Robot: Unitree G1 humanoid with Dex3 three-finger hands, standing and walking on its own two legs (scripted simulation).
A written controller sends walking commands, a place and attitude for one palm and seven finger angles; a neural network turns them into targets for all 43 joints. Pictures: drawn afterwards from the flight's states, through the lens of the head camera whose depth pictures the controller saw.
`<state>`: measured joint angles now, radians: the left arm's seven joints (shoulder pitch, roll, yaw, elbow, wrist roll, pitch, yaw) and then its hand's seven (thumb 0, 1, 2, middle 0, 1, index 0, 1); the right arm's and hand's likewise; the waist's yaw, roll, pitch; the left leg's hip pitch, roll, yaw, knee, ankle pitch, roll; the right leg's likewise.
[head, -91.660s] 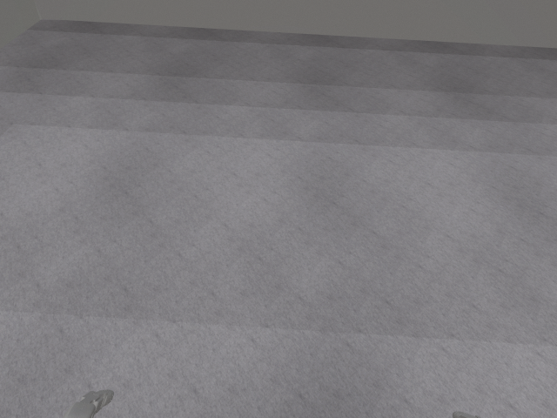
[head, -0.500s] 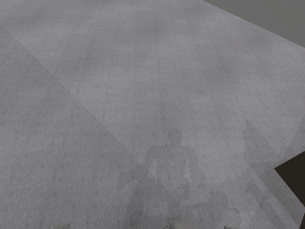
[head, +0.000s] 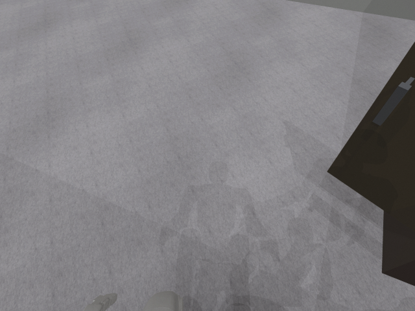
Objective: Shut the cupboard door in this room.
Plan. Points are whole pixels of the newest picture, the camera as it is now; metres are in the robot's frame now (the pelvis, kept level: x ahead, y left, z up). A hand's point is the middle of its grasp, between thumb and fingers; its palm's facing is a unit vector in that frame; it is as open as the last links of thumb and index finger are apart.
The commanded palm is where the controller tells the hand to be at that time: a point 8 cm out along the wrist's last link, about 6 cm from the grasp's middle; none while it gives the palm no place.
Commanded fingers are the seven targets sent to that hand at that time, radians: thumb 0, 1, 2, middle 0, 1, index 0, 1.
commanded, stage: turn to face it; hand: left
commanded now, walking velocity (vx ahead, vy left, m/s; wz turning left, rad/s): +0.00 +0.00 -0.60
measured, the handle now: (394, 101) +0.61 -0.47 +0.01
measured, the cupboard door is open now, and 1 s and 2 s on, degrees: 67 67 67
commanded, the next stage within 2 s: take the last steps up to it in 1.32 s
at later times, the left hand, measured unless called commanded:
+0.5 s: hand (106, 299) +0.16 +0.24 -0.16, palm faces -0.26 -0.94 -0.20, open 7.4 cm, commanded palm none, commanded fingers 0.00 0.90 0.90 -0.20 -0.30 -0.20 -0.30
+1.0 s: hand (157, 282) +0.20 +0.13 -0.16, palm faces -0.54 -0.81 -0.22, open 7.4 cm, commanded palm none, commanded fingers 0.00 0.90 0.90 -0.20 -0.30 -0.20 -0.30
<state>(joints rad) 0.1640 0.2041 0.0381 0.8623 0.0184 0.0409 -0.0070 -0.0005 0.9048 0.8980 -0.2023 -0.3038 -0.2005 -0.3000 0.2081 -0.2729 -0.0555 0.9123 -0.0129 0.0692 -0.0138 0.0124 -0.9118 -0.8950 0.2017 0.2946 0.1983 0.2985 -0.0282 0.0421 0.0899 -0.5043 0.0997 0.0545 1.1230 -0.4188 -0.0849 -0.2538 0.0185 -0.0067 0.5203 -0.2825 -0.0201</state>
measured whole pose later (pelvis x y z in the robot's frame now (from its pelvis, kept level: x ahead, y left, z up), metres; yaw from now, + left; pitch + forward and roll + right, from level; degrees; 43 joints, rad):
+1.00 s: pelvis +0.02 +0.02 +0.00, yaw -33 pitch +1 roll +0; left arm 0.18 0.21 0.04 0.89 0.03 0.04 -0.01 0.00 0.90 0.90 -0.20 -0.30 -0.20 -0.30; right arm 0.18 -0.25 -0.05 0.89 -0.01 0.06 -0.01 0.01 -0.91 -0.90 0.20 0.29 0.20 0.30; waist -0.01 0.00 0.07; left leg -0.46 0.08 0.02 0.92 -0.41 -0.09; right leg -0.27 0.03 0.05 0.49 -0.24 -0.02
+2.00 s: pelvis +0.11 -0.06 +0.00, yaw -51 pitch +1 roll -1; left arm 0.29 0.22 0.06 1.07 0.04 0.03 -0.04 0.00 0.91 0.90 -0.20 -0.30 -0.20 -0.30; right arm 0.29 -0.17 -0.02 0.96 -0.04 -0.05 -0.03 0.01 -0.91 -0.89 0.20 0.29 0.20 0.30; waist -0.03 -0.07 0.02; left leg -0.26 0.08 0.15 0.54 -0.30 0.01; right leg -0.40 0.01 -0.02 1.10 -0.39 -0.03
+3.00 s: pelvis +0.15 -0.27 +0.00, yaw -53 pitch +1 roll -2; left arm 0.17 0.23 0.05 0.97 0.01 0.06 0.04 0.00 0.91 0.90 -0.20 -0.30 -0.20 -0.30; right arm 0.10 -0.18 -0.03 0.94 -0.02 0.03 -0.03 0.01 -0.91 -0.89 0.21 0.30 0.20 0.30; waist 0.01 0.00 0.11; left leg -0.35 0.06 0.06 0.51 -0.18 0.03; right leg -0.35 0.00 0.03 0.89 -0.50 0.03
